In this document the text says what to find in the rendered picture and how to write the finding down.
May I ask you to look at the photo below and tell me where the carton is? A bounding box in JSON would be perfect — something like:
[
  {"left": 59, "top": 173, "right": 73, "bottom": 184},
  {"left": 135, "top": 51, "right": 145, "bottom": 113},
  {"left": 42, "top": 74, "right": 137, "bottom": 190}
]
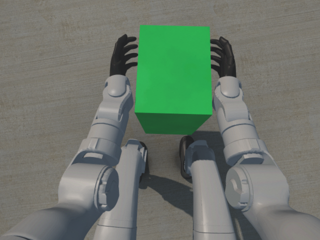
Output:
[{"left": 134, "top": 25, "right": 213, "bottom": 135}]

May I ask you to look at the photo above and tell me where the right robot forearm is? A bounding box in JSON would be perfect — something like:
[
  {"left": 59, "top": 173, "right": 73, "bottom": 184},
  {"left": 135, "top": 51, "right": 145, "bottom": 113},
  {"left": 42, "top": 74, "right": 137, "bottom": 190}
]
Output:
[{"left": 212, "top": 76, "right": 290, "bottom": 201}]

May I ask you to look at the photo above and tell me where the left robot hand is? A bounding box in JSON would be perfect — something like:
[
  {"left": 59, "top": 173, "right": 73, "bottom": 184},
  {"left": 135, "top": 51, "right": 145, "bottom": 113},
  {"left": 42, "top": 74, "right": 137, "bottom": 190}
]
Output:
[{"left": 109, "top": 34, "right": 138, "bottom": 76}]

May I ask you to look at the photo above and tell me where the right robot hand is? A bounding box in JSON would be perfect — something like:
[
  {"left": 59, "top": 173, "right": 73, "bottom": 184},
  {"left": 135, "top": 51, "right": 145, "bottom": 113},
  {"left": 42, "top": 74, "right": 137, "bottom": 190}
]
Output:
[{"left": 210, "top": 36, "right": 237, "bottom": 78}]

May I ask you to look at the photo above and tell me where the right robot foot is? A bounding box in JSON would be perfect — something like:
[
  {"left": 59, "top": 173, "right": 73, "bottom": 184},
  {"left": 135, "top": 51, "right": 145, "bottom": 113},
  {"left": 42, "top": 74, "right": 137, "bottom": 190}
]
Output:
[{"left": 179, "top": 135, "right": 194, "bottom": 180}]

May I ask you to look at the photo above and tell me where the robot right upper arm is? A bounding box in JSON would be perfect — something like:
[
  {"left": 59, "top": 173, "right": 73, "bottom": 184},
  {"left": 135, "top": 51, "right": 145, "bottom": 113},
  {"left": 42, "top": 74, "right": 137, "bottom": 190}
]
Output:
[{"left": 225, "top": 164, "right": 320, "bottom": 240}]

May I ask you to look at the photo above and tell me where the robot right thigh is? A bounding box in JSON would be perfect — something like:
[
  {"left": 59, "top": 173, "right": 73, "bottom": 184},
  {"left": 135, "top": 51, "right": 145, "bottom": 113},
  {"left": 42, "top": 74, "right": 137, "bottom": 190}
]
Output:
[{"left": 185, "top": 145, "right": 237, "bottom": 240}]

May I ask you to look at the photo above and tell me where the left robot forearm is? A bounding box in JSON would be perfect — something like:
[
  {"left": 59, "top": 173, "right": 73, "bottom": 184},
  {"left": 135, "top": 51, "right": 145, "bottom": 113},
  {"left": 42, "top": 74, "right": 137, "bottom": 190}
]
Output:
[{"left": 58, "top": 74, "right": 134, "bottom": 198}]

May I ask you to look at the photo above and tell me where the robot left upper arm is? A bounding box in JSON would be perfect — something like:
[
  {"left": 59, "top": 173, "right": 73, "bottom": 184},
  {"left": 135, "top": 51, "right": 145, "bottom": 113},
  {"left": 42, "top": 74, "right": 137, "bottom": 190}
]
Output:
[{"left": 0, "top": 162, "right": 119, "bottom": 240}]

